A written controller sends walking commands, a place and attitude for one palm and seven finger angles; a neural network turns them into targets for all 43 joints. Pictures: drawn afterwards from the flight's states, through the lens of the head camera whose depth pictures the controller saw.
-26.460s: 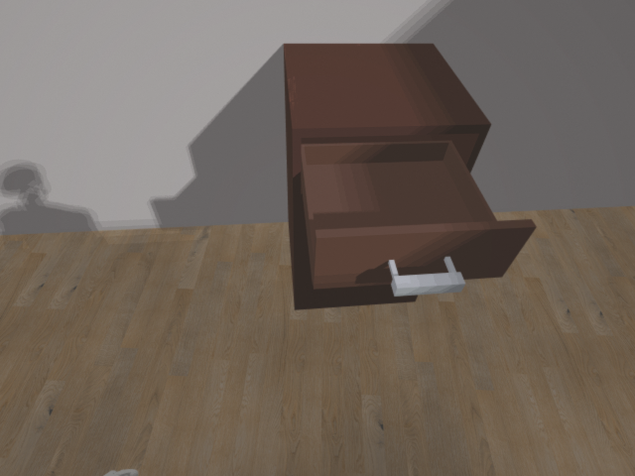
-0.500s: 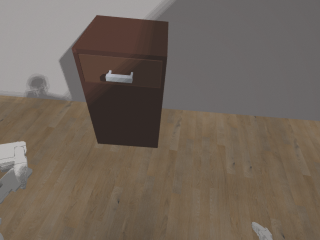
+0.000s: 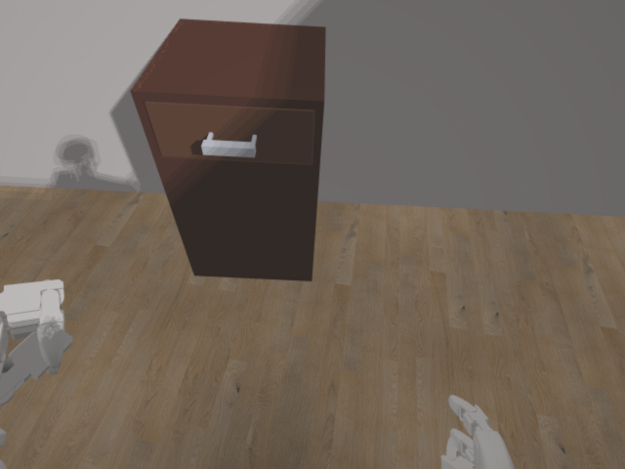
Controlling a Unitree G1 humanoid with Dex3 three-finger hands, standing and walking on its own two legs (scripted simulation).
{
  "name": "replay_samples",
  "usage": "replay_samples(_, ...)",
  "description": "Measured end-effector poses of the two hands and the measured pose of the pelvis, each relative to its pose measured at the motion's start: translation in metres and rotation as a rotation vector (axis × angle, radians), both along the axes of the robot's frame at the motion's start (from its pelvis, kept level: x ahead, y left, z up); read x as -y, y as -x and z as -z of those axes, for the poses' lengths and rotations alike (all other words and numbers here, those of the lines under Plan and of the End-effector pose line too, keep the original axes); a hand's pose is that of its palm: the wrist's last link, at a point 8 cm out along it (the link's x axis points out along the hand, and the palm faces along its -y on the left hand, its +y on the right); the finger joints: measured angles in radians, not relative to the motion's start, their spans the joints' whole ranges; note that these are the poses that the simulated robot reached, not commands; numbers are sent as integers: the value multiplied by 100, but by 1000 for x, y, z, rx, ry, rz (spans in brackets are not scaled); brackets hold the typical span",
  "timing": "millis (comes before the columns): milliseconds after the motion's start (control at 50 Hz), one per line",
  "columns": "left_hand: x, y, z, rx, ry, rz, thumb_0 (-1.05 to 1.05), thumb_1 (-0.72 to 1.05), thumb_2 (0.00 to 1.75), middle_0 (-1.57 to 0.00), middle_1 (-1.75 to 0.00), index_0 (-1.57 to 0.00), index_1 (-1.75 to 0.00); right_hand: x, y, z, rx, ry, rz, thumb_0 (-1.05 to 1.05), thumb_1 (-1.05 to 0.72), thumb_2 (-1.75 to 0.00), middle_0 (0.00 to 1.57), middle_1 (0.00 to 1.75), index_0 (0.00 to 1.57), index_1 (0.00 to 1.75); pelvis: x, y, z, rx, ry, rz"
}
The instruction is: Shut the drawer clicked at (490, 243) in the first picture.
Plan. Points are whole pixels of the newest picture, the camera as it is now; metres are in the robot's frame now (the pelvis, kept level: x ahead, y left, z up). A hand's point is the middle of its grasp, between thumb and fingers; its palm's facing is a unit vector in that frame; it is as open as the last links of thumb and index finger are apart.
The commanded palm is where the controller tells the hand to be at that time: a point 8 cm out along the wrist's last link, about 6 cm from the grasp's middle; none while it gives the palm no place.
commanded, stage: stop stepping back and stand still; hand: left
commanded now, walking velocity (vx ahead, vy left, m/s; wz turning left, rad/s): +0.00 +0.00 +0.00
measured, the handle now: (230, 142) +0.85 +0.24 -0.11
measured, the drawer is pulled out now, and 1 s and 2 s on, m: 0.00 0.00 0.00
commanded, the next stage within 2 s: let the arm hang, fingers relaxed in 0.38 s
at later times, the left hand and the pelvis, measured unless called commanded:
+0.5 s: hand (52, 333) +0.21 +0.25 +0.16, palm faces +0.29 -0.82 -0.50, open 3.2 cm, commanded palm none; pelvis +0.01 +0.01 +0.01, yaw +0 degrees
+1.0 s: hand out of the picture -0.04 +0.23 -0.16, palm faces +0.01 -0.97 -0.24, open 4.7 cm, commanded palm none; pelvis -0.01 +0.02 +0.01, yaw +1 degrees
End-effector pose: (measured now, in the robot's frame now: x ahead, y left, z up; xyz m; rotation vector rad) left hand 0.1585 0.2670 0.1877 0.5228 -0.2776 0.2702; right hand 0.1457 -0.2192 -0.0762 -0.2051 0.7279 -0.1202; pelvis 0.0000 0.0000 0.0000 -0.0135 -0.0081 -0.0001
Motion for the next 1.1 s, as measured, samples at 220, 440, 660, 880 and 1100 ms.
replay_samples(220,-25,-20,8,-81,-13,-48,1,88,90,-140,-160,-141,-160,15,-18,-9,-19,59,73,2,-90,-90,20,30,20,30,-10,-19,-6,-16,-11,11)
replay_samples(440,-14,-14,1,-69,-14,-2,1,88,90,-140,-160,-141,-160,-2,-34,-14,31,18,37,1,-90,-90,21,30,20,30,-10,-17,-7,-17,-4,7)
replay_samples(660,-28,21,229,-971,276,-186,1,90,90,-129,-149,-130,-150,11,5,36,-173,-12,-16,1,-90,-89,21,30,20,30,-21,0,3,-19,-9,-16)
replay_samples(880,6,168,326,-1542,485,-308,1,90,90,-90,-113,-91,-111,19,133,42,-597,48,74,1,-90,-89,20,30,20,30,-12,14,-6,4,2,-24)
replay_samples(1100,-10,204,312,-1648,453,-396,1,90,90,-48,-63,-49,-63,-1,170,57,-690,-28,118,1,-90,-89,20,30,20,30,-19,14,-10,13,-3,-15)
